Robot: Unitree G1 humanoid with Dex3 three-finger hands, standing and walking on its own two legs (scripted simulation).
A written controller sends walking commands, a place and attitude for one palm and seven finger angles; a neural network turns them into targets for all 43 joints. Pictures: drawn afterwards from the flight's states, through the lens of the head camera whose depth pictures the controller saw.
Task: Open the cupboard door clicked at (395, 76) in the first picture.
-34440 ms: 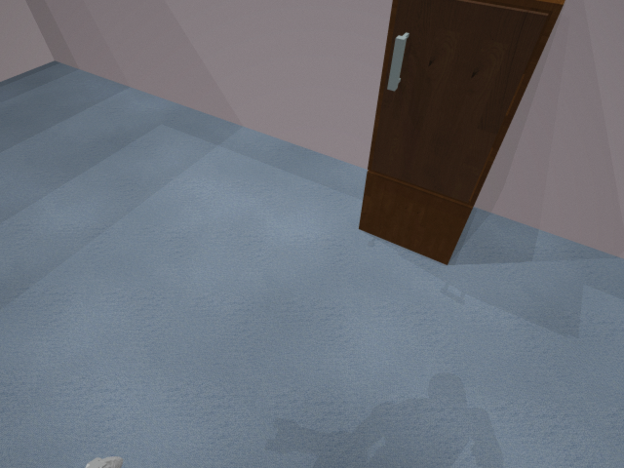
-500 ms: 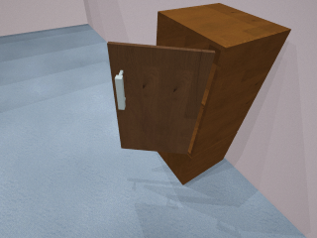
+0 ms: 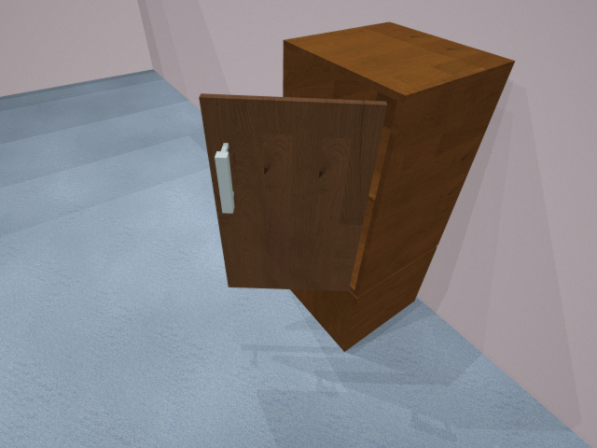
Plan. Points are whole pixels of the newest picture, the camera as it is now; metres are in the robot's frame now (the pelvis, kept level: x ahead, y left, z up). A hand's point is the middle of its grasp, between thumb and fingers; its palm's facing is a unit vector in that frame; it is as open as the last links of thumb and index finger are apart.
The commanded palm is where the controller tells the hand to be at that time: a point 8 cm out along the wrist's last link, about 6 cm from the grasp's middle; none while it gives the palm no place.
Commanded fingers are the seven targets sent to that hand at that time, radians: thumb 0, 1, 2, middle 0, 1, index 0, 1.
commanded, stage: shuffle to correct the standing spot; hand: left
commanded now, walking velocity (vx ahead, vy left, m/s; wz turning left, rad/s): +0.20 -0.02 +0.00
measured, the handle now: (226, 178) +0.65 +0.19 +0.02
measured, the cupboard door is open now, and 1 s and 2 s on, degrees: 53 53 53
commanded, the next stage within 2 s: come to a stop and stand still in 0.80 s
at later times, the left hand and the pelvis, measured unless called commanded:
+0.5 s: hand out of the picture +0.04 +0.23 -0.17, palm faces +0.04 -0.99 -0.15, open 7.3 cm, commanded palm none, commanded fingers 0.00 0.90 0.90 -0.20 -0.30 -0.20 -0.30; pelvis +0.01 +0.05 +0.01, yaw -1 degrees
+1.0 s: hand out of the picture +0.13 +0.19 -0.19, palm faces +0.05 -0.98 -0.17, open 7.2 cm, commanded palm none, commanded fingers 0.00 0.90 0.90 -0.20 -0.30 -0.20 -0.30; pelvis +0.11 +0.02 -0.01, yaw +0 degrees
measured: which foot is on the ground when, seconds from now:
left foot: down 0.00-0.00, up 0.02-0.30, down 0.32-0.74, up 0.76-0.98, down 1.00-1.00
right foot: down 0.00-0.32, up 0.34-0.72, down 0.74-1.00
